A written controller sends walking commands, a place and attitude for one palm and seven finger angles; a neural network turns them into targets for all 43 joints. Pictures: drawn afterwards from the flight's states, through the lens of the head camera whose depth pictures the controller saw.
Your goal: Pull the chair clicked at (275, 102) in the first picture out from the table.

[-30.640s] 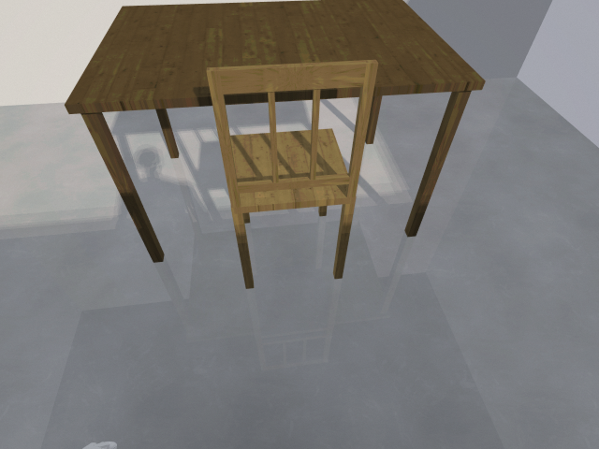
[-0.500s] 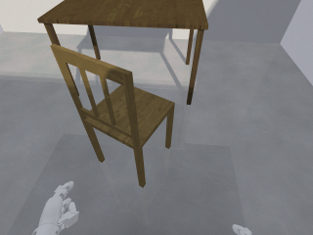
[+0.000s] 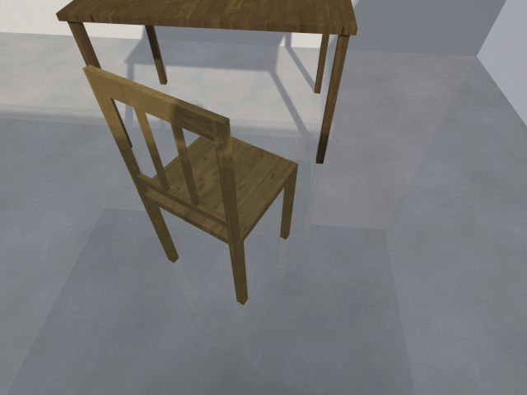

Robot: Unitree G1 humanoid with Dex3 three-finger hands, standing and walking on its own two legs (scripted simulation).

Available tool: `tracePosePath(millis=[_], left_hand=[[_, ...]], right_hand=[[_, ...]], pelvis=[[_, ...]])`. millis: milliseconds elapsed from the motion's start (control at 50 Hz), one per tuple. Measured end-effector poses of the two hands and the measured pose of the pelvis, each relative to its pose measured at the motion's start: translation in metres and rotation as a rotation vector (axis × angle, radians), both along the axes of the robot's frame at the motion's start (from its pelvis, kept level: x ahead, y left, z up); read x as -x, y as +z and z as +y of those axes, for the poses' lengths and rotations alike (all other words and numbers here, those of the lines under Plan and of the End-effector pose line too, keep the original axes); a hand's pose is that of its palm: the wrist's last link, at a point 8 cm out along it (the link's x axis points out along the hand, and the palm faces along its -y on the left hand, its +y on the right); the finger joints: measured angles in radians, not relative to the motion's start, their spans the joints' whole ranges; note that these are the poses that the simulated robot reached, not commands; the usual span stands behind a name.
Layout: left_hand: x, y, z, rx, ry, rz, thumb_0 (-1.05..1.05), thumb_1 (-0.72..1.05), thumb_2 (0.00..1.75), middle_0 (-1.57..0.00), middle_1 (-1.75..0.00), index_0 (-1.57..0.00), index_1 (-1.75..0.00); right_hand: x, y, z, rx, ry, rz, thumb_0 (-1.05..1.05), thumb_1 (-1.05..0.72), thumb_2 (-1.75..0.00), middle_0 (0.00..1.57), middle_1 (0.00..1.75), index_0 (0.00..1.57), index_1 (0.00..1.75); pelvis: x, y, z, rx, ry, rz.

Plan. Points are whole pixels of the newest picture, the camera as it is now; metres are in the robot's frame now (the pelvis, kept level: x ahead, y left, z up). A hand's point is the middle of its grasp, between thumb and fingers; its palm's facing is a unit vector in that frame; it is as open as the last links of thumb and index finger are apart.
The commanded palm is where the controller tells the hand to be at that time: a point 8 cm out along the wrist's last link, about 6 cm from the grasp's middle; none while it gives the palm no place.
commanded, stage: let the arm hang, fingers relaxed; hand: left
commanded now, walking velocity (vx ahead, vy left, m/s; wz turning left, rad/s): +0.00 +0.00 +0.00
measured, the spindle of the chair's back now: (154, 152) +0.67 +0.33 -0.09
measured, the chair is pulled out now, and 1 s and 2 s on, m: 0.60 0.60 0.60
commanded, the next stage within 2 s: look to check the result in 0.44 s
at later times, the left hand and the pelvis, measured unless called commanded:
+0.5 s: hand out of the picture -0.01 +0.14 -0.18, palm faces +0.05 -0.99 -0.16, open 7.4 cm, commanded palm none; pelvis +0.01 -0.01 +0.00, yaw -1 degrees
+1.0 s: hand out of the picture +0.00 +0.13 -0.18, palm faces +0.04 -0.99 -0.16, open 7.4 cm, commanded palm none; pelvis +0.01 -0.02 +0.00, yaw -1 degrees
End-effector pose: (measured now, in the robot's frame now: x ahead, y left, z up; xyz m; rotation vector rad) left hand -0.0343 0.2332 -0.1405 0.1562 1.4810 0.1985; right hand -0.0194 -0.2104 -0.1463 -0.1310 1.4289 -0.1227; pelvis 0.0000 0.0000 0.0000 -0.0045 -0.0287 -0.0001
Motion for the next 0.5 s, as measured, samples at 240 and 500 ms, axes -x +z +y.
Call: tracePosePath(millis=[240,500], left_hand=[[-0.021,-0.006,-0.035,0.062,-0.010,-0.058,0.01,0.91,0.90,-0.20,-0.30,-0.20,-0.30],[-0.017,-0.007,-0.044,0.065,0.004,-0.038,0.01,0.91,0.90,-0.20,-0.30,-0.20,-0.30]], right_hand=[[0.007,-0.005,0.016,-0.043,-0.040,0.004,0.01,-0.91,-0.89,0.20,0.30,0.20,0.30],[0.017,-0.004,0.006,-0.030,-0.061,0.040,0.01,-0.91,-0.89,0.19,0.30,0.20,0.30]], pelvis=[[-0.004,-0.001,-0.003,-0.005,-0.012,-0.004],[-0.007,-0.001,-0.012,-0.006,-0.014,0.001]])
